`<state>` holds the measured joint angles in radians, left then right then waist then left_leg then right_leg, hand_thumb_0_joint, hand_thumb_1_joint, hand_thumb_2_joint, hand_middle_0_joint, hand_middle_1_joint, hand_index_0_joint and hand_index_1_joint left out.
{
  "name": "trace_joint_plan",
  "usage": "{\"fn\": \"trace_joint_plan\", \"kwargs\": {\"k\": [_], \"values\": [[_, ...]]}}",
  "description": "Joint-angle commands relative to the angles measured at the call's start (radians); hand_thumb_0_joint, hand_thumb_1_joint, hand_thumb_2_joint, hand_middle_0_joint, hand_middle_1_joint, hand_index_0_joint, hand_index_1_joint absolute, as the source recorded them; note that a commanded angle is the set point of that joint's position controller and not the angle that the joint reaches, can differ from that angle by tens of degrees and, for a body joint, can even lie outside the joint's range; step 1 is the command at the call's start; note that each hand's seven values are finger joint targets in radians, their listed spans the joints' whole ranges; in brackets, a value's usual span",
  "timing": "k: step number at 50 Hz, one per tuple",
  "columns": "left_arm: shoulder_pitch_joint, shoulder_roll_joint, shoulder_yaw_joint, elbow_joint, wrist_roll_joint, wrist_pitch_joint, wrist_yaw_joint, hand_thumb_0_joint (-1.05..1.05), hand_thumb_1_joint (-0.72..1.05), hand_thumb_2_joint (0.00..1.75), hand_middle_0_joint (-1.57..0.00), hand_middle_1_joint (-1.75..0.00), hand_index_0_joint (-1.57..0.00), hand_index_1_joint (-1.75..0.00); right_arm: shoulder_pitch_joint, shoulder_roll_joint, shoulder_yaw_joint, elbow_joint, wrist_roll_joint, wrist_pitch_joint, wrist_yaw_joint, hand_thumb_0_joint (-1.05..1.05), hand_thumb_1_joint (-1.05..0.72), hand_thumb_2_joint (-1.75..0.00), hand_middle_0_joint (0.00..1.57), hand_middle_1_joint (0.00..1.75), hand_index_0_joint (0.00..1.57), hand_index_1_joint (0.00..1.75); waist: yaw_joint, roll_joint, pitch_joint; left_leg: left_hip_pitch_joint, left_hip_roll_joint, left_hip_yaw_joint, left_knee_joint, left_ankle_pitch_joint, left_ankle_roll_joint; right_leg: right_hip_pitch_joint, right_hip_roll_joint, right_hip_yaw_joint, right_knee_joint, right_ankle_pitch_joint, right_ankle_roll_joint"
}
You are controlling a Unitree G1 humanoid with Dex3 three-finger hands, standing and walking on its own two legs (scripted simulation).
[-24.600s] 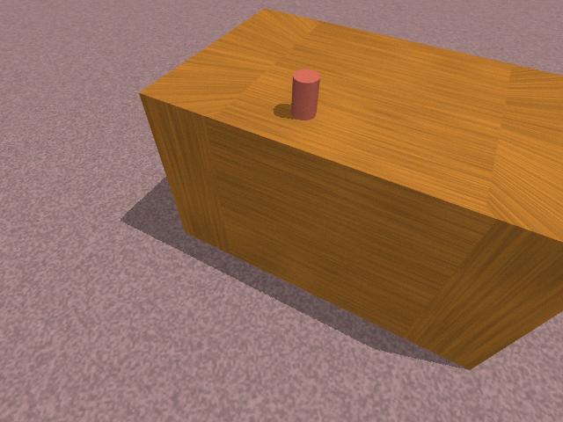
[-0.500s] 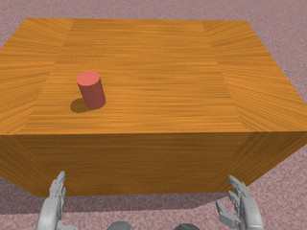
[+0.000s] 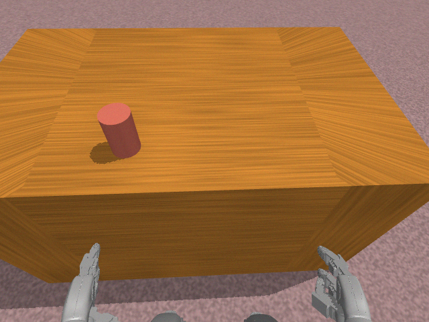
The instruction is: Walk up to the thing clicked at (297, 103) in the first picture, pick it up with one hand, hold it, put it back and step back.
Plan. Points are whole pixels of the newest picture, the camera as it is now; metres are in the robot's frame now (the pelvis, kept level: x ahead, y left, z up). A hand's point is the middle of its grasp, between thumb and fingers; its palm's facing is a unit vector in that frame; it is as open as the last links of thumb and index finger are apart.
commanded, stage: home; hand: left
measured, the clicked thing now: (120, 131) +0.50 +0.22 +0.04
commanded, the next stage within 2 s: stand in 1.86 s
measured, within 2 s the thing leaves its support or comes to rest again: neither
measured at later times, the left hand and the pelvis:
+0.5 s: hand (120, 298) +0.17 +0.17 -0.05, palm faces +0.11 -0.97 -0.23, open 17.6 cm; pelvis +0.00 -0.01 -0.01, yaw +0 degrees
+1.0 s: hand (115, 301) +0.17 +0.18 -0.05, palm faces +0.12 -0.97 -0.23, open 17.6 cm; pelvis -0.01 +0.00 -0.01, yaw +0 degrees
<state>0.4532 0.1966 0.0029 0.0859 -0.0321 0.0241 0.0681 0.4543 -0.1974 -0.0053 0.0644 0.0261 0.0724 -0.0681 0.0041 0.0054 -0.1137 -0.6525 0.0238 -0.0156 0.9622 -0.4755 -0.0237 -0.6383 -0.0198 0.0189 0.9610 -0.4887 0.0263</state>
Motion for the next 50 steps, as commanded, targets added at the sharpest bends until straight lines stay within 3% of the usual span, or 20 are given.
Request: {"fn": "trace_joint_plan", "kwargs": {"k": [1,3,8,12,13,14,15,17,21,27,29,30,31,34,37,39,42,48,50], "values": [[-0.024,0.103,0.062,-0.211,0.003,-0.054,0.014,0.00,-0.58,0.04,-0.05,-0.05,-0.05,-0.05,0.001,-0.087,-0.049,-0.197,0.001,-0.039,-0.016,0.00,-0.90,-0.90,0.20,0.30,0.20,0.30,0.001,-0.003,-0.111,0.083,-0.024,0.057,-0.134,0.232,0.024,0.062,0.013,-0.045,-0.144,0.247,-0.021],[-0.017,0.096,0.056,-0.213,0.004,-0.050,0.013,0.00,-0.59,0.03,-0.05,-0.05,-0.04,-0.05,-0.002,-0.093,-0.056,-0.214,0.002,-0.039,-0.019,0.00,-0.90,-0.90,0.20,0.30,0.20,0.30,-0.007,-0.011,-0.120,0.093,-0.020,0.055,-0.134,0.240,0.024,0.055,0.017,-0.046,-0.134,0.254,-0.022],[0.017,0.099,0.063,-0.215,0.004,-0.048,0.018,0.00,-0.59,0.03,-0.04,-0.05,-0.04,-0.05,0.002,-0.087,-0.051,-0.224,-0.001,-0.024,-0.019,0.00,-0.90,-0.90,0.20,0.30,0.20,0.30,0.006,-0.013,-0.134,0.077,-0.023,0.055,-0.118,0.261,0.023,0.063,0.016,-0.047,-0.128,0.277,-0.021],[0.016,0.099,0.058,-0.217,0.005,-0.048,0.019,0.00,-0.60,0.03,-0.04,-0.05,-0.04,-0.05,0.002,-0.102,-0.060,-0.239,-0.002,-0.016,-0.023,0.00,-0.90,-0.90,0.20,0.30,0.20,0.30,-0.002,-0.016,-0.117,0.064,-0.024,0.059,-0.115,0.235,0.025,0.041,0.016,-0.043,-0.132,0.256,-0.020],[0.005,0.095,0.051,-0.215,0.005,-0.049,0.017,0.00,-0.58,0.04,-0.05,-0.05,-0.05,-0.05,0.003,-0.086,-0.046,-0.237,0.001,-0.015,-0.022,0.00,-0.90,-0.90,0.20,0.30,0.20,0.30,-0.003,-0.031,-0.099,0.057,-0.024,0.060,-0.115,0.218,0.026,0.037,0.014,-0.042,-0.136,0.240,-0.018],[0.011,0.106,0.069,-0.223,0.005,-0.050,0.020,0.00,-0.60,0.03,-0.04,-0.05,-0.04,-0.05,0.014,-0.096,-0.062,-0.238,0.000,-0.014,-0.022,0.00,-0.90,-0.90,0.20,0.30,0.20,0.30,-0.002,-0.024,-0.111,0.059,-0.022,0.056,-0.113,0.233,0.026,0.044,0.015,-0.043,-0.127,0.251,-0.018],[0.007,0.102,0.059,-0.230,0.004,-0.050,0.021,0.00,-0.60,0.02,-0.04,-0.04,-0.04,-0.04,-0.002,-0.087,-0.048,-0.243,0.000,-0.011,-0.022,0.00,-0.90,-0.90,0.20,0.30,0.20,0.30,0.003,-0.018,-0.108,0.054,-0.024,0.059,-0.117,0.216,0.025,0.039,0.014,-0.042,-0.131,0.237,-0.019],[0.010,0.101,0.062,-0.221,0.006,-0.051,0.020,0.00,-0.58,0.04,-0.05,-0.05,-0.04,-0.05,0.014,-0.103,-0.064,-0.251,0.000,-0.010,-0.026,0.00,-0.90,-0.90,0.20,0.30,0.20,0.30,-0.010,-0.038,-0.111,0.057,-0.022,0.058,-0.116,0.193,0.028,0.029,0.016,-0.041,-0.133,0.213,-0.019],[0.003,0.105,0.059,-0.241,0.004,-0.050,0.025,0.00,-0.59,0.03,-0.05,-0.05,-0.04,-0.05,0.001,-0.094,-0.053,-0.254,0.000,-0.007,-0.025,0.00,-0.90,-0.90,0.20,0.30,0.20,0.30,0.002,-0.010,-0.089,0.043,-0.024,0.057,-0.123,0.176,0.025,0.021,0.017,-0.044,-0.132,0.191,-0.022],[0.015,0.098,0.054,-0.237,0.009,-0.050,0.026,0.00,-0.59,0.03,-0.04,-0.05,-0.04,-0.05,0.016,-0.098,-0.058,-0.267,-0.002,-0.003,-0.030,0.00,-0.90,-0.90,0.20,0.30,0.20,0.30,-0.007,-0.026,-0.131,0.056,-0.023,0.059,-0.100,0.227,0.028,0.033,0.015,-0.037,-0.117,0.254,-0.018],[0.017,0.099,0.055,-0.236,0.008,-0.050,0.028,0.00,-0.60,0.03,-0.04,-0.05,-0.04,-0.05,0.010,-0.102,-0.062,-0.265,-0.003,-0.001,-0.029,0.00,-0.90,-0.90,0.20,0.30,0.20,0.30,-0.004,-0.014,-0.112,0.051,-0.021,0.055,-0.111,0.212,0.024,0.025,0.018,-0.044,-0.116,0.228,-0.020],[0.010,0.098,0.051,-0.247,0.006,-0.050,0.028,0.00,-0.59,0.03,-0.04,-0.05,-0.04,-0.05,0.002,-0.087,-0.042,-0.258,0.000,-0.002,-0.028,0.00,-0.90,-0.90,0.20,0.30,0.20,0.30,0.005,-0.002,-0.093,0.038,-0.022,0.055,-0.122,0.173,0.024,0.011,0.019,-0.045,-0.121,0.186,-0.025],[0.010,0.104,0.056,-0.245,0.007,-0.052,0.030,0.00,-0.59,0.03,-0.05,-0.05,-0.04,-0.05,0.011,-0.097,-0.059,-0.265,0.000,0.000,-0.030,0.00,-0.90,-0.90,0.20,0.30,0.20,0.30,-0.004,-0.011,-0.094,0.039,-0.022,0.055,-0.122,0.160,0.025,0.010,0.018,-0.043,-0.127,0.173,-0.023],[0.004,0.104,0.057,-0.246,0.006,-0.052,0.030,0.00,-0.59,0.04,-0.05,-0.05,-0.04,-0.05,0.016,-0.090,-0.051,-0.255,-0.001,-0.001,-0.028,0.00,-0.90,-0.90,0.20,0.30,0.20,0.30,-0.001,-0.011,-0.090,0.035,-0.023,0.056,-0.121,0.158,0.025,0.015,0.019,-0.043,-0.127,0.174,-0.023],[0.025,0.096,0.053,-0.240,0.009,-0.049,0.031,0.00,-0.59,0.03,-0.04,-0.05,-0.04,-0.05,0.024,-0.100,-0.066,-0.264,-0.003,0.002,-0.029,0.00,-0.90,-0.90,0.20,0.30,0.20,0.30,-0.007,-0.014,-0.129,0.051,-0.020,0.055,-0.106,0.221,0.024,0.027,0.020,-0.043,-0.107,0.238,-0.023],[0.021,0.092,0.046,-0.243,0.007,-0.050,0.031,0.00,-0.58,0.04,-0.05,-0.05,-0.05,-0.05,0.010,-0.091,-0.050,-0.264,-0.002,0.002,-0.029,0.00,-0.90,-0.90,0.20,0.30,0.20,0.30,-0.006,-0.010,-0.104,0.042,-0.022,0.055,-0.107,0.209,0.025,0.021,0.019,-0.043,-0.112,0.228,-0.023],[0.010,0.105,0.060,-0.250,0.007,-0.050,0.035,0.00,-0.59,0.03,-0.04,-0.05,-0.04,-0.05,0.011,-0.093,-0.058,-0.259,-0.002,0.005,-0.029,0.00,-0.90,-0.90,0.20,0.30,0.20,0.30,0.001,-0.010,-0.098,0.026,-0.020,0.050,-0.121,0.157,0.025,0.010,0.021,-0.047,-0.118,0.168,-0.026],[0.011,0.101,0.051,-0.258,0.008,-0.052,0.035,0.00,-0.58,0.04,-0.05,-0.05,-0.05,-0.05,0.025,-0.096,-0.058,-0.267,-0.001,0.004,-0.029,0.00,-0.90,-0.90,0.20,0.30,0.20,0.30,-0.008,0.000,-0.111,0.041,-0.020,0.050,-0.122,0.163,0.024,0.013,0.022,-0.047,-0.117,0.174,-0.026],[0.014,0.102,0.054,-0.256,0.007,-0.052,0.038,0.00,-0.57,0.04,-0.05,-0.05,-0.05,-0.05,0.005,-0.096,-0.056,-0.262,0.000,0.003,-0.028,0.00,-0.90,-0.90,0.20,0.30,0.20,0.30,0.003,0.000,-0.089,0.028,-0.019,0.046,-0.135,0.136,0.022,0.002,0.025,-0.051,-0.112,0.143,-0.030]]}}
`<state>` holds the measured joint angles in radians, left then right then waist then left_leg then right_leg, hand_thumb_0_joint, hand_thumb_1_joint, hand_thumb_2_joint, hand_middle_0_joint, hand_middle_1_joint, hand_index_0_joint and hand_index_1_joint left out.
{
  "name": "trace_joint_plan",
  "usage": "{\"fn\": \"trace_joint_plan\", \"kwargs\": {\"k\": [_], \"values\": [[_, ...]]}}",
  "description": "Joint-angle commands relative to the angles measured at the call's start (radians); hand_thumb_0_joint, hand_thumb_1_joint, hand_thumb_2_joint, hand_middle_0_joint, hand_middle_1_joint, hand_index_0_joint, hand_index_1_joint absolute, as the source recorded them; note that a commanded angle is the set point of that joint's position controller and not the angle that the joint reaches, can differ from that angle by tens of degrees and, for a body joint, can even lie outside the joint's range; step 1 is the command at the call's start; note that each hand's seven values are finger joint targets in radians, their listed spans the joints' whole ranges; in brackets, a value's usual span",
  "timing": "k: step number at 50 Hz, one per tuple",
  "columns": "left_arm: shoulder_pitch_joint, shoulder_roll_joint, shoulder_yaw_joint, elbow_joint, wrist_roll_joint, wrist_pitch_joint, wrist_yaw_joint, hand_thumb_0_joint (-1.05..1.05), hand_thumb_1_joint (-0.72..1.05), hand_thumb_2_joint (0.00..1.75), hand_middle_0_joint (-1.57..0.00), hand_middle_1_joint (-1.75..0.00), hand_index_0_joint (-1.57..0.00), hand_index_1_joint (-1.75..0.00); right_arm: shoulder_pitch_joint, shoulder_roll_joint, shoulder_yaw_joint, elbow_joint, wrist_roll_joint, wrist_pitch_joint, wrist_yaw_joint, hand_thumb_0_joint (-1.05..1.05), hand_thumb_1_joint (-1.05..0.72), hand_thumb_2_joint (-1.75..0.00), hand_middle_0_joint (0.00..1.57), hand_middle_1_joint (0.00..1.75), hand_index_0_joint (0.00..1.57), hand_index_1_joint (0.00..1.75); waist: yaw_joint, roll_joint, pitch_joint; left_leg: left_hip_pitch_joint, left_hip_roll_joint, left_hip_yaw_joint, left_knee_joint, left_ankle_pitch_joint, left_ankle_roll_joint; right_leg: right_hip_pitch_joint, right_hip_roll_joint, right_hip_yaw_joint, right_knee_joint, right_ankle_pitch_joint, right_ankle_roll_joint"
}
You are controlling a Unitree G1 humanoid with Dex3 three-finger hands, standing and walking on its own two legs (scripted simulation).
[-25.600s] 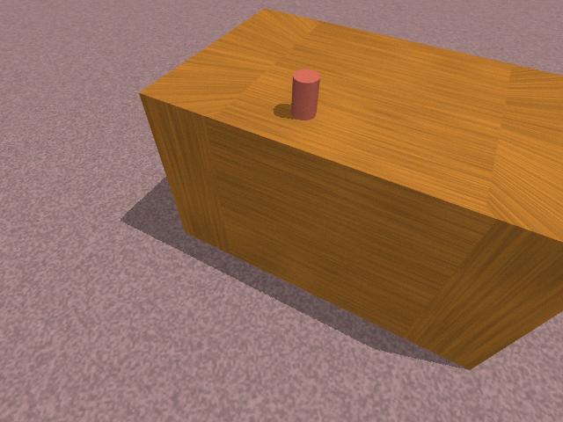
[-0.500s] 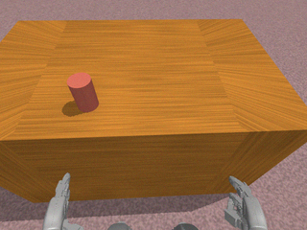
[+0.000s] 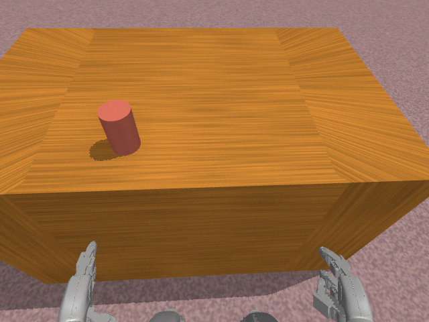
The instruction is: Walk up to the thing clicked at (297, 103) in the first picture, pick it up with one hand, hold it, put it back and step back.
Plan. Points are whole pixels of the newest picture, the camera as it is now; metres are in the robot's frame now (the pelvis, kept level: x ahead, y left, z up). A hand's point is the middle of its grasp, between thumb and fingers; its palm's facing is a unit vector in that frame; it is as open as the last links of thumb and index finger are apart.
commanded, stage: home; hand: left
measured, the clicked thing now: (120, 128) +0.51 +0.22 +0.05
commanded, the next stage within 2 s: stand in 0.86 s
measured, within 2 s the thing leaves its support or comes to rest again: neither
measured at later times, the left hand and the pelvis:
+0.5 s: hand (115, 296) +0.18 +0.18 -0.04, palm faces +0.12 -0.96 -0.25, open 17.6 cm; pelvis +0.01 +0.00 +0.00, yaw +0 degrees
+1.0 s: hand out of the picture +0.09 +0.25 -0.11, palm faces -0.04 -0.92 -0.39, open 17.5 cm; pelvis +0.00 -0.01 +0.03, yaw +1 degrees
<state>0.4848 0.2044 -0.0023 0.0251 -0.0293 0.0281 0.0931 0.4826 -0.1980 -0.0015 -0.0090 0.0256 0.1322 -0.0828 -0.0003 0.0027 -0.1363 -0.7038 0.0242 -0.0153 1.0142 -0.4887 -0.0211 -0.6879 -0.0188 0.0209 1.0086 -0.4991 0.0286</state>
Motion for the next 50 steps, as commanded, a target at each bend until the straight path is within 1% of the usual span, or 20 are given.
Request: {"fn": "trace_joint_plan", "kwargs": {"k": [1,4,5,8,12,17,18,21,23,28,31,32,33,34,36,39,44,46,48,50], "values": [[-0.019,0.099,0.063,-0.207,0.005,-0.057,0.014,0.00,-0.59,0.04,-0.05,-0.05,-0.05,-0.05,-0.012,-0.093,-0.061,-0.185,-0.001,-0.057,-0.012,0.00,-0.90,-0.90,0.20,0.30,0.20,0.30,0.011,0.028,-0.082,0.087,-0.019,0.044,-0.185,0.165,0.018,0.056,0.023,-0.054,-0.154,0.168,-0.034],[-0.023,0.088,0.049,-0.195,0.006,-0.057,0.013,0.00,-0.59,0.03,-0.04,-0.05,-0.04,-0.05,-0.007,-0.102,-0.069,-0.193,0.000,-0.059,-0.015,0.00,-0.90,-0.90,0.20,0.30,0.20,0.30,-0.007,-0.011,-0.074,0.088,-0.017,0.046,-0.184,0.151,0.021,0.045,0.025,-0.053,-0.162,0.158,-0.032],[-0.006,0.092,0.060,-0.199,0.005,-0.057,0.015,0.00,-0.59,0.03,-0.05,-0.05,-0.04,-0.05,0.005,-0.093,-0.063,-0.191,-0.002,-0.056,-0.015,0.00,-0.90,-0.90,0.20,0.30,0.20,0.30,0.003,0.008,-0.104,0.092,-0.020,0.048,-0.171,0.193,0.020,0.069,0.022,-0.050,-0.153,0.201,-0.032],[-0.019,0.099,0.059,-0.206,0.005,-0.053,0.017,0.00,-0.59,0.03,-0.04,-0.05,-0.04,-0.05,-0.017,-0.093,-0.055,-0.192,0.001,-0.057,-0.014,0.00,-0.90,-0.90,0.20,0.30,0.20,0.30,0.011,0.015,-0.079,0.084,-0.020,0.048,-0.180,0.183,0.018,0.057,0.024,-0.053,-0.157,0.184,-0.034],[-0.029,0.094,0.057,-0.205,0.004,-0.055,0.017,0.00,-0.59,0.03,-0.04,-0.05,-0.04,-0.05,-0.014,-0.095,-0.059,-0.187,0.001,-0.059,-0.014,0.00,-0.90,-0.90,0.20,0.30,0.20,0.30,0.006,0.015,-0.065,0.082,-0.018,0.045,-0.191,0.145,0.018,0.042,0.024,-0.053,-0.160,0.149,-0.033],[0.001,0.093,0.064,-0.193,0.007,-0.052,0.019,0.00,-0.59,0.03,-0.05,-0.05,-0.05,-0.05,-0.007,-0.094,-0.063,-0.198,0.001,-0.061,-0.014,0.00,-0.90,-0.90,0.20,0.30,0.20,0.30,0.009,-0.002,-0.099,0.094,-0.018,0.045,-0.177,0.197,0.019,0.070,0.025,-0.056,-0.152,0.198,-0.032],[0.048,0.118,0.097,-0.190,0.012,-0.042,0.036,0.00,-0.58,0.04,-0.05,-0.05,-0.05,-0.05,-0.090,-0.138,-0.056,0.084,0.006,-0.066,-0.023,0.00,-0.90,-0.90,0.20,0.30,0.20,0.30,0.004,0.000,-0.091,0.106,-0.015,0.017,-0.164,0.197,0.018,0.085,0.041,-0.064,-0.159,0.209,-0.031],[0.036,0.082,0.033,-0.226,0.011,-0.019,0.040,0.00,-0.59,0.04,-0.05,-0.05,-0.05,-0.05,-0.112,-0.125,-0.045,0.061,0.010,-0.104,-0.031,0.00,-0.90,-0.90,0.20,0.30,0.20,0.30,-0.020,0.015,-0.080,0.129,-0.012,0.022,-0.169,0.221,0.019,0.086,0.040,-0.063,-0.168,0.239,-0.030],[0.020,0.104,0.054,-0.207,0.013,-0.015,0.052,0.00,-0.56,0.05,-0.05,-0.06,-0.05,-0.06,-0.134,-0.129,-0.045,0.127,0.009,-0.113,-0.039,0.00,-0.90,-0.90,0.20,0.30,0.20,0.30,-0.020,0.019,-0.066,0.117,-0.014,0.033,-0.158,0.223,0.022,0.082,0.035,-0.059,-0.180,0.246,-0.029],[0.013,0.110,0.057,-0.229,0.015,0.009,0.059,0.00,-0.58,0.04,-0.05,-0.05,-0.05,-0.05,-0.184,-0.138,-0.053,0.204,0.004,-0.150,-0.051,0.00,-0.90,-0.90,0.20,0.30,0.20,0.30,-0.024,0.016,-0.104,0.154,-0.008,0.024,-0.156,0.262,0.023,0.112,0.035,-0.066,-0.182,0.279,-0.029],[0.009,0.098,0.042,-0.212,0.015,0.032,0.063,0.00,-0.61,0.02,-0.04,-0.05,-0.04,-0.05,-0.215,-0.138,-0.049,0.237,0.002,-0.178,-0.053,0.00,-0.90,-0.90,0.20,0.30,0.20,0.30,-0.026,0.012,-0.056,0.141,-0.007,0.017,-0.172,0.228,0.022,0.097,0.037,-0.074,-0.191,0.241,-0.029],[0.023,0.098,0.045,-0.221,0.018,0.039,0.064,0.00,-0.59,0.03,-0.04,-0.05,-0.04,-0.05,-0.212,-0.136,-0.052,0.246,-0.001,-0.185,-0.055,0.00,-0.90,-0.90,0.20,0.30,0.20,0.30,-0.021,0.009,-0.100,0.158,-0.007,0.016,-0.164,0.261,0.023,0.122,0.037,-0.075,-0.189,0.273,-0.028],[-0.163,0.275,0.092,0.129,0.142,-0.006,0.015,0.00,-0.61,0.02,-0.04,-0.05,-0.04,-0.04,-0.268,-0.284,-0.083,0.503,-0.125,-0.171,-0.011,0.00,-0.90,-0.90,0.20,0.30,0.20,0.30,-0.005,-0.003,0.074,0.254,0.030,-0.046,-0.213,0.310,0.071,0.183,-0.023,0.000,-0.217,0.265,-0.096],[-0.135,0.282,0.105,0.242,0.142,-0.033,-0.011,0.00,-0.57,0.04,-0.05,-0.05,-0.05,-0.05,-0.253,-0.291,-0.099,0.541,-0.138,-0.165,0.009,0.00,-0.90,-0.90,0.20,0.30,0.20,0.30,-0.010,-0.032,0.009,0.279,0.028,-0.038,-0.191,0.350,0.090,0.240,-0.039,0.027,-0.219,0.325,-0.112],[-0.132,0.282,0.079,0.309,0.114,-0.062,-0.040,0.00,-0.58,0.04,-0.05,-0.05,-0.05,-0.05,-0.281,-0.291,-0.093,0.556,-0.114,-0.168,0.031,0.00,-0.90,-0.90,0.20,0.30,0.20,0.30,0.001,-0.021,0.012,0.287,0.024,-0.071,-0.203,0.336,0.110,0.249,-0.043,0.071,-0.224,0.318,-0.134],[-0.210,0.288,0.073,0.430,0.085,-0.075,-0.060,0.00,-0.55,0.05,-0.05,-0.06,-0.05,-0.05,-0.290,-0.271,-0.089,0.628,-0.072,-0.174,0.062,0.00,-0.90,-0.90,0.20,0.30,0.20,0.30,-0.001,-0.047,0.000,0.310,0.021,-0.068,-0.244,0.302,0.097,0.284,-0.048,0.079,-0.255,0.318,-0.125],[-0.259,0.296,0.074,0.598,0.078,-0.075,-0.061,0.00,-0.56,0.05,-0.05,-0.06,-0.05,-0.05,-0.317,-0.284,-0.095,0.723,-0.077,-0.172,0.069,0.00,-0.90,-0.90,0.20,0.30,0.20,0.30,0.008,0.024,0.073,0.314,0.045,-0.123,-0.345,0.224,0.102,0.284,-0.032,0.073,-0.291,0.241,-0.107],[-0.250,0.309,0.074,0.660,0.077,-0.081,-0.061,0.00,-0.57,0.05,-0.05,-0.05,-0.05,-0.05,-0.325,-0.286,-0.095,0.762,-0.072,-0.171,0.069,0.00,-0.90,-0.90,0.20,0.30,0.20,0.30,0.013,0.007,0.071,0.345,0.039,-0.103,-0.336,0.278,0.096,0.321,-0.049,0.088,-0.332,0.300,-0.110],[-0.284,0.324,0.077,0.707,0.073,-0.081,-0.060,0.00,-0.57,0.04,-0.05,-0.05,-0.05,-0.05,-0.310,-0.284,-0.090,0.800,-0.068,-0.168,0.067,0.00,-0.90,-0.90,0.20,0.30,0.20,0.30,-0.003,-0.007,0.086,0.365,0.033,-0.098,-0.364,0.271,0.089,0.321,-0.058,0.103,-0.370,0.289,-0.110],[-0.280,0.325,0.073,0.755,0.069,-0.081,-0.060,0.00,-0.41,0.20,-0.20,-0.21,-0.20,-0.21,-0.323,-0.298,-0.091,0.836,-0.066,-0.167,0.066,0.00,-0.90,-0.90,0.20,0.30,0.20,0.30,0.004,0.010,0.083,0.405,0.041,-0.098,-0.381,0.303,0.087,0.342,-0.063,0.097,-0.397,0.320,-0.106]]}}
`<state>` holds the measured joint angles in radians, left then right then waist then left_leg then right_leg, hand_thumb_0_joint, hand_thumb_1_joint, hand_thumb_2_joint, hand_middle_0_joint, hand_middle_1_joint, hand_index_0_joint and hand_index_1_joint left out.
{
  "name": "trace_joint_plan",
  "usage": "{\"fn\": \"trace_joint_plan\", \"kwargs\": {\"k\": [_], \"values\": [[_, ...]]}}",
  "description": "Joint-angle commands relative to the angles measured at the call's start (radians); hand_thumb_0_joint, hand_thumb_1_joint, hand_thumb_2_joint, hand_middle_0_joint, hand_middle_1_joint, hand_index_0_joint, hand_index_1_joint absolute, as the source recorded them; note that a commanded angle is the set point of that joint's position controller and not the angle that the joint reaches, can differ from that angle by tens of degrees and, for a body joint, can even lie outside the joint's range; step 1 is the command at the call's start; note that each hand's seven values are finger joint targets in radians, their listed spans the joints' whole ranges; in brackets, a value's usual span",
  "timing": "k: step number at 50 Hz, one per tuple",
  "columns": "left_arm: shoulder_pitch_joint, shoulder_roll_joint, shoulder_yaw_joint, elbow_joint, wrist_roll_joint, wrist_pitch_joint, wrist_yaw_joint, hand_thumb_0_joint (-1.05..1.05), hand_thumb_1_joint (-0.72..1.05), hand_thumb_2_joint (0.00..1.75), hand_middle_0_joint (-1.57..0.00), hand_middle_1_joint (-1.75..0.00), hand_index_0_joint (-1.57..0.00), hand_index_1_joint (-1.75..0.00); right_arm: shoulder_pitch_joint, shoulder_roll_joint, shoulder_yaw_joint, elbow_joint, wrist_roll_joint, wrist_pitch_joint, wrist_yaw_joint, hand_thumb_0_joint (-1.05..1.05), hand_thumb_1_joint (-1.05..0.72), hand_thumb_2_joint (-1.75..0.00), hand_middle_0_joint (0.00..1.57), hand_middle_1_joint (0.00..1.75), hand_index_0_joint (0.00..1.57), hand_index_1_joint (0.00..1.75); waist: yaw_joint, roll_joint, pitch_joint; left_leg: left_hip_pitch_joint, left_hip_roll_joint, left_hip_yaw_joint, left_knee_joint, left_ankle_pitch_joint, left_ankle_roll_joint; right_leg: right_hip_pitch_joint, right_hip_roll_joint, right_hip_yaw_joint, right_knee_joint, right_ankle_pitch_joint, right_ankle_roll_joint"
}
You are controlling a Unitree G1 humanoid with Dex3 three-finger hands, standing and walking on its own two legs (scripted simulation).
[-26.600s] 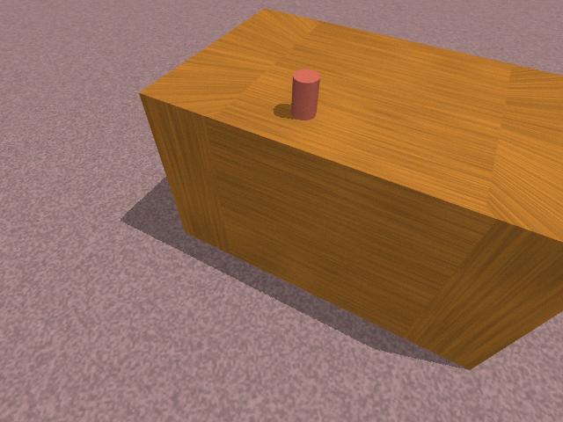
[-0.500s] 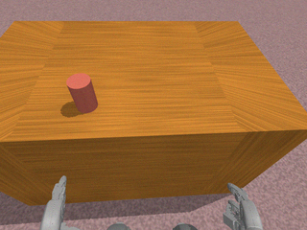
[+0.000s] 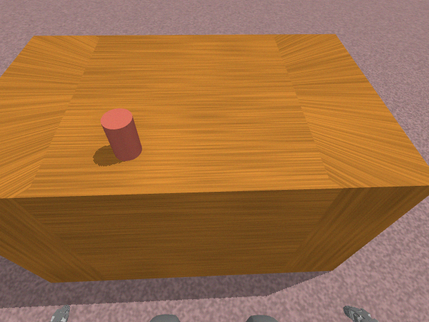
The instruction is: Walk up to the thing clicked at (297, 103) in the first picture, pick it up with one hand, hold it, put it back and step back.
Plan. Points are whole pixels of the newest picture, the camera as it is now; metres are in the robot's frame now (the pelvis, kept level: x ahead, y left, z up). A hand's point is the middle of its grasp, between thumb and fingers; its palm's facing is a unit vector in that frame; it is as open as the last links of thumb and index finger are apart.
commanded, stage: stand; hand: left
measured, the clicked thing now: (122, 135) +0.51 +0.22 +0.02
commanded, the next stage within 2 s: none
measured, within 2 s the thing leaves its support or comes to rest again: neither
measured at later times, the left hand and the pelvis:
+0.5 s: hand out of the picture +0.05 +0.25 -0.12, palm faces -0.01 -0.94 -0.34, open 8.1 cm; pelvis -0.01 +0.00 +0.04, yaw +0 degrees
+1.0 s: hand out of the picture +0.06 +0.25 -0.12, palm faces -0.01 -0.94 -0.34, open 7.4 cm; pelvis +0.00 +0.01 +0.04, yaw +0 degrees
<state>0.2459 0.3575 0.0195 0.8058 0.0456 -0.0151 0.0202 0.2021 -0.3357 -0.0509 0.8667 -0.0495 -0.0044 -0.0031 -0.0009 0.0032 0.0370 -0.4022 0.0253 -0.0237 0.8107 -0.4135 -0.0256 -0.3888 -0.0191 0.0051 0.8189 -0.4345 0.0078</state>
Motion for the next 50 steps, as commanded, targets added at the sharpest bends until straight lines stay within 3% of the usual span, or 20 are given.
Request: {"fn": "trace_joint_plan", "kwargs": {"k": [1,5,8,9,12,17,20,24,27,33,41,48,50], "values": [[-0.043,0.171,0.049,0.000,-0.009,-0.035,0.013,0.00,-0.33,0.28,-0.20,-0.29,-0.20,-0.29,-0.040,-0.161,-0.039,-0.021,0.010,-0.030,-0.015,0.00,-0.90,-0.90,0.20,0.30,0.20,0.30,0.004,0.010,-0.089,0.125,0.045,-0.089,-0.195,0.238,0.090,0.046,-0.062,0.109,-0.218,0.262,-0.082],[-0.069,0.185,0.043,0.081,-0.015,-0.032,0.013,0.00,-0.01,0.60,-0.20,-0.30,-0.20,-0.30,-0.041,-0.165,-0.029,0.048,0.017,-0.022,-0.017,0.00,-0.90,-0.90,0.20,0.30,0.20,0.30,-0.007,-0.024,-0.056,0.164,0.040,-0.074,-0.253,0.209,0.073,0.079,-0.086,0.132,-0.324,0.238,-0.077],[-0.071,0.183,0.036,0.136,-0.022,-0.031,0.015,0.00,0.23,0.84,-0.20,-0.30,-0.20,-0.30,-0.029,-0.167,-0.020,0.101,0.020,-0.023,-0.018,0.00,-0.90,-0.90,0.20,0.30,0.20,0.30,-0.008,-0.016,-0.063,0.203,0.052,-0.072,-0.298,0.299,0.063,0.144,-0.092,0.117,-0.353,0.333,-0.065],[-0.077,0.187,0.036,0.152,-0.024,-0.029,0.016,0.00,0.31,0.90,-0.20,-0.30,-0.20,-0.30,-0.034,-0.167,-0.019,0.113,0.020,-0.022,-0.019,0.00,-0.90,-0.90,0.20,0.30,0.20,0.30,-0.008,-0.015,-0.062,0.211,0.055,-0.073,-0.320,0.282,0.062,0.150,-0.090,0.113,-0.375,0.308,-0.063],[-0.087,0.176,0.029,0.195,-0.028,-0.023,0.014,0.00,0.55,0.90,-0.20,-0.30,-0.20,-0.30,-0.058,-0.178,-0.012,0.147,0.021,-0.024,-0.020,0.00,-0.90,-0.90,0.20,0.30,0.20,0.30,0.007,0.001,-0.030,0.209,0.068,-0.084,-0.383,0.277,0.055,0.192,-0.085,0.097,-0.412,0.288,-0.051],[-0.114,0.173,0.025,0.250,-0.028,-0.023,0.009,0.00,0.90,0.90,-0.20,-0.30,-0.20,-0.30,-0.063,-0.172,-0.005,0.191,0.024,-0.024,-0.021,0.00,-0.90,-0.90,0.20,0.30,0.20,0.30,0.003,0.001,-0.002,0.222,0.070,-0.079,-0.449,0.235,0.045,0.225,-0.088,0.092,-0.469,0.253,-0.041],[-0.129,0.178,0.027,0.273,-0.026,-0.019,0.005,0.00,0.90,0.90,-0.20,-0.30,-0.20,-0.30,-0.068,-0.176,-0.005,0.207,0.024,-0.021,-0.018,0.00,-0.90,-0.90,0.20,0.30,0.20,0.30,0.003,0.005,0.029,0.209,0.073,-0.090,-0.491,0.142,0.044,0.203,-0.078,0.082,-0.495,0.150,-0.039],[-0.129,0.169,0.026,0.291,-0.026,-0.015,0.001,0.00,0.90,0.90,-0.20,-0.30,-0.20,-0.30,-0.078,-0.187,-0.007,0.216,0.024,-0.020,-0.018,0.00,-0.90,-0.90,0.20,0.30,0.20,0.30,0.009,0.029,0.034,0.192,0.078,-0.098,-0.521,0.101,0.043,0.220,-0.075,0.078,-0.497,0.155,-0.033],[-0.146,0.172,0.025,0.298,-0.025,-0.019,0.002,0.00,0.90,0.90,-0.20,-0.30,-0.20,-0.30,-0.087,-0.178,-0.003,0.217,0.026,-0.022,-0.016,0.00,-0.90,-0.90,0.20,0.30,0.20,0.30,0.009,-0.004,0.003,0.220,0.076,-0.086,-0.506,0.184,0.043,0.241,-0.088,0.082,-0.511,0.193,-0.032],[-0.165,0.173,0.023,0.311,-0.032,-0.024,0.003,0.00,0.90,0.90,-0.20,-0.30,-0.20,-0.30,-0.085,-0.182,0.005,0.235,0.029,-0.029,-0.018,0.00,-0.90,-0.90,0.20,0.30,0.20,0.30,0.006,0.003,-0.040,0.268,0.087,-0.071,-0.494,0.366,0.042,0.296,-0.103,0.080,-0.502,0.386,-0.024],[-0.175,0.177,0.019,0.326,-0.030,-0.017,0.002,0.00,0.90,0.90,-0.20,-0.30,-0.20,-0.30,-0.107,-0.196,0.006,0.243,0.032,-0.021,-0.017,0.00,-0.90,-0.90,0.20,0.30,0.20,0.30,0.004,-0.006,-0.011,0.272,0.086,-0.070,-0.524,0.281,0.036,0.261,-0.094,0.070,-0.535,0.284,-0.018],[-0.176,0.181,0.020,0.324,-0.031,-0.020,0.000,0.00,0.90,0.90,-0.20,-0.30,-0.20,-0.30,-0.119,-0.202,0.005,0.239,0.032,-0.024,-0.014,0.00,-0.90,-0.90,0.20,0.30,0.20,0.30,0.004,-0.004,-0.032,0.287,0.092,-0.064,-0.520,0.327,0.039,0.275,-0.103,0.075,-0.536,0.333,-0.018],[-0.179,0.184,0.022,0.323,-0.033,-0.020,0.000,0.00,0.90,0.90,-0.20,-0.30,-0.20,-0.30,-0.107,-0.192,0.009,0.245,0.033,-0.023,-0.013,0.00,-0.90,-0.90,0.20,0.30,0.20,0.30,0.001,0.000,-0.023,0.273,0.089,-0.063,-0.526,0.301,0.039,0.281,-0.103,0.075,-0.541,0.322,-0.018]]}}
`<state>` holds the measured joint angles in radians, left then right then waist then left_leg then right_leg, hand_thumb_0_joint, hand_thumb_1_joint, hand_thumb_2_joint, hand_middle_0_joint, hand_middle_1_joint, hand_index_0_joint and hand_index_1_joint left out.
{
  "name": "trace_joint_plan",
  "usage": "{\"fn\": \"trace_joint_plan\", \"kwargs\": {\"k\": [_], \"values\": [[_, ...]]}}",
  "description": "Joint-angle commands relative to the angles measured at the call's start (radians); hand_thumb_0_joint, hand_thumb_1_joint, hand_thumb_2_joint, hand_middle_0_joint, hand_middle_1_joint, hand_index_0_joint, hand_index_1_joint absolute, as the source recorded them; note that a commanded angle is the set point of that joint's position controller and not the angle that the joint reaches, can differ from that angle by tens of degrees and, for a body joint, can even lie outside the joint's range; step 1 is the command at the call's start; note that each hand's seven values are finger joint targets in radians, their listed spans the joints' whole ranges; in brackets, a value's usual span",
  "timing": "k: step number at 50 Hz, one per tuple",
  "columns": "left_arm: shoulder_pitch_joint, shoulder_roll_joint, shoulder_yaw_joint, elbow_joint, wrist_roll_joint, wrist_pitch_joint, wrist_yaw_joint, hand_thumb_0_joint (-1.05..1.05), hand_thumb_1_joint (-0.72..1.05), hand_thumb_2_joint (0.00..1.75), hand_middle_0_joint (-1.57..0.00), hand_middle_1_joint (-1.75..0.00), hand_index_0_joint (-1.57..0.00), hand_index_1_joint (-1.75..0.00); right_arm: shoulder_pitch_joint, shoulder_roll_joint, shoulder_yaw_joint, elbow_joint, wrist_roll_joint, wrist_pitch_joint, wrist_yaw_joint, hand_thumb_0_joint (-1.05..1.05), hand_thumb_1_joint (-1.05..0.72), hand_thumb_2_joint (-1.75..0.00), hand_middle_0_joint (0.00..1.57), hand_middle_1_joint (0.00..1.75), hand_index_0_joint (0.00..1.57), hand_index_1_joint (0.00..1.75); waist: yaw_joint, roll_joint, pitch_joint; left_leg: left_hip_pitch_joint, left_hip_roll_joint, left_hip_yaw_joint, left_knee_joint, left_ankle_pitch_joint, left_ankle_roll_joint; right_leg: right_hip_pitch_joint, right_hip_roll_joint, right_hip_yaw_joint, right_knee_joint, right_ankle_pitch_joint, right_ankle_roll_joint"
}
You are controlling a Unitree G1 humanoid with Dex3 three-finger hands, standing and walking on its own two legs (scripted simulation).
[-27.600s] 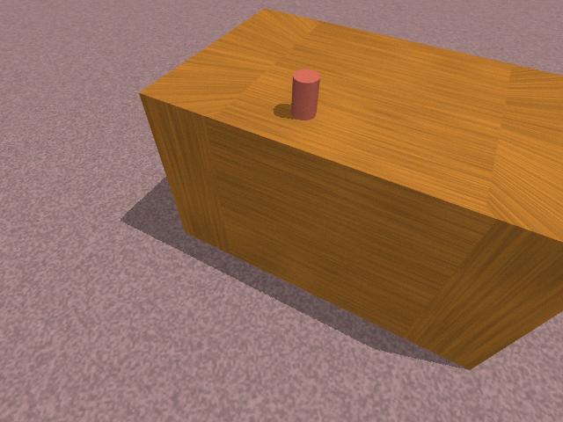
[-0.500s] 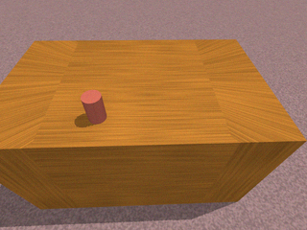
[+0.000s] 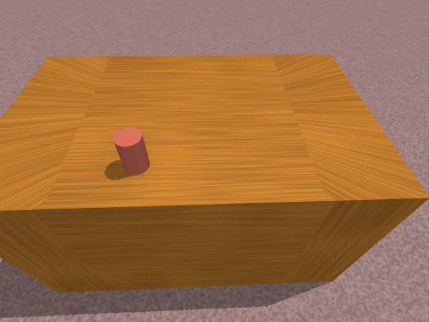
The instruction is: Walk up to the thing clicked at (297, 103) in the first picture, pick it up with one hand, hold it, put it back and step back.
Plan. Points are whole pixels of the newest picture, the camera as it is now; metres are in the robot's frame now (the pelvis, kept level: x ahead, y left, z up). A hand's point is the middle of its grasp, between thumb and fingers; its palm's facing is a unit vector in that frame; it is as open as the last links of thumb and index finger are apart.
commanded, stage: stand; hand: left
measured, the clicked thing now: (132, 151) +0.51 +0.22 -0.03
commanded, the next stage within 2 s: step back in 1.48 s
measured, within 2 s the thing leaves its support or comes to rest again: neither
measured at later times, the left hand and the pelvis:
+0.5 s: hand out of the picture +0.08 +0.25 -0.16, palm faces -0.02 -0.94 -0.34, open 7.4 cm; pelvis +0.01 +0.00 +0.00, yaw +0 degrees
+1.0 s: hand out of the picture +0.08 +0.25 -0.16, palm faces -0.03 -0.94 -0.35, open 7.4 cm; pelvis +0.01 +0.00 +0.00, yaw +0 degrees
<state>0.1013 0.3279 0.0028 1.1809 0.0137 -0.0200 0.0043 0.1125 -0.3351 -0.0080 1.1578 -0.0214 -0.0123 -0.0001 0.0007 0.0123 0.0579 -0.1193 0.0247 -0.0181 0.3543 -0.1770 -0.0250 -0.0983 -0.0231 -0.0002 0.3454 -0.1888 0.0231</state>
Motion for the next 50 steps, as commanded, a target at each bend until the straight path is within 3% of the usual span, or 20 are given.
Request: {"fn": "trace_joint_plan", "kwargs": {"k": [1,4,6,11,14,19,26,32,44,50], "values": [[-0.032,0.214,0.039,-0.053,0.000,-0.015,0.015,0.00,0.90,0.90,-0.20,-0.30,-0.20,-0.30,-0.025,-0.199,-0.035,-0.049,0.005,-0.015,-0.016,0.00,-0.90,-0.90,0.20,0.30,0.20,0.30,0.001,-0.008,-0.045,-0.003,0.091,-0.070,-0.071,0.053,0.039,-0.018,-0.099,0.081,-0.068,0.069,-0.031],[-0.035,0.213,0.041,-0.055,0.001,-0.012,0.013,0.00,0.90,0.90,-0.20,-0.30,-0.20,-0.30,-0.023,-0.202,-0.036,-0.052,0.005,-0.013,-0.014,0.00,-0.90,-0.90,0.20,0.30,0.20,0.30,-0.001,-0.016,-0.031,-0.023,0.087,-0.073,-0.085,0.003,0.038,-0.027,-0.093,0.078,-0.072,0.017,-0.033],[-0.024,0.214,0.041,-0.056,0.002,-0.013,0.014,0.00,0.90,0.90,-0.20,-0.30,-0.20,-0.30,-0.030,-0.212,-0.040,-0.057,0.005,-0.015,-0.015,0.00,-0.90,-0.90,0.20,0.30,0.20,0.30,0.002,-0.010,-0.063,0.005,0.097,-0.074,-0.071,0.068,0.045,-0.010,-0.102,0.079,-0.064,0.081,-0.035],[-0.029,0.218,0.042,-0.062,-0.002,-0.013,0.012,0.00,0.90,0.90,-0.20,-0.30,-0.20,-0.30,-0.025,-0.212,-0.036,-0.055,0.006,-0.019,-0.015,0.00,-0.90,-0.90,0.20,0.30,0.20,0.30,-0.001,-0.004,-0.059,0.010,0.095,-0.073,-0.081,0.067,0.040,-0.015,-0.099,0.079,-0.061,0.080,-0.034],[-0.025,0.210,0.039,-0.064,-0.001,-0.014,0.014,0.00,0.90,0.90,-0.20,-0.30,-0.20,-0.30,-0.030,-0.215,-0.035,-0.057,0.008,-0.020,-0.016,0.00,-0.90,-0.90,0.20,0.30,0.20,0.30,0.002,-0.019,-0.086,0.035,0.102,-0.069,-0.057,0.172,0.042,0.001,-0.105,0.074,-0.049,0.158,-0.033],[-0.029,0.216,0.039,-0.066,-0.004,-0.009,0.012,0.00,0.90,0.90,-0.20,-0.30,-0.20,-0.30,-0.017,-0.209,-0.032,-0.050,0.007,-0.016,-0.017,0.00,-0.90,-0.90,0.20,0.30,0.20,0.30,-0.003,-0.014,-0.067,0.004,0.096,-0.064,-0.073,0.106,0.039,0.002,-0.104,0.075,-0.056,0.117,-0.035],[-0.024,0.218,0.038,-0.071,-0.004,-0.012,0.013,0.00,0.90,0.90,-0.20,-0.30,-0.20,-0.30,-0.022,-0.218,-0.033,-0.055,0.009,-0.017,-0.015,0.00,-0.90,-0.90,0.20,0.30,0.20,0.30,-0.003,-0.018,-0.072,0.020,0.099,-0.063,-0.063,0.163,0.039,0.006,-0.106,0.075,-0.061,0.157,-0.031],[-0.029,0.223,0.039,-0.076,-0.005,-0.010,0.011,0.00,0.90,0.90,-0.20,-0.30,-0.20,-0.30,-0.022,-0.218,-0.033,-0.055,0.009,-0.015,-0.013,0.00,-0.90,-0.90,0.20,0.30,0.20,0.30,-0.006,-0.016,-0.049,0.000,0.095,-0.068,-0.082,0.076,0.036,-0.012,-0.102,0.076,-0.073,0.076,-0.033],[-0.028,0.229,0.041,-0.091,-0.003,-0.013,0.011,0.00,0.90,0.90,-0.20,-0.30,-0.20,-0.30,-0.027,-0.217,-0.033,-0.063,0.009,-0.018,-0.013,0.00,-0.90,-0.90,0.20,0.30,0.20,0.30,-0.005,-0.020,-0.094,0.029,0.104,-0.062,-0.060,0.174,0.040,0.021,-0.112,0.076,-0.057,0.178,-0.037],[-0.023,0.225,0.038,-0.089,-0.005,-0.011,0.011,0.00,0.90,0.90,-0.20,-0.30,-0.20,-0.30,-0.021,-0.217,-0.033,-0.061,0.010,-0.016,-0.012,0.00,-0.90,-0.90,0.20,0.30,0.20,0.30,-0.005,-0.026,-0.077,0.020,0.100,-0.065,-0.072,0.143,0.036,0.005,-0.106,0.071,-0.064,0.136,-0.035]]}}
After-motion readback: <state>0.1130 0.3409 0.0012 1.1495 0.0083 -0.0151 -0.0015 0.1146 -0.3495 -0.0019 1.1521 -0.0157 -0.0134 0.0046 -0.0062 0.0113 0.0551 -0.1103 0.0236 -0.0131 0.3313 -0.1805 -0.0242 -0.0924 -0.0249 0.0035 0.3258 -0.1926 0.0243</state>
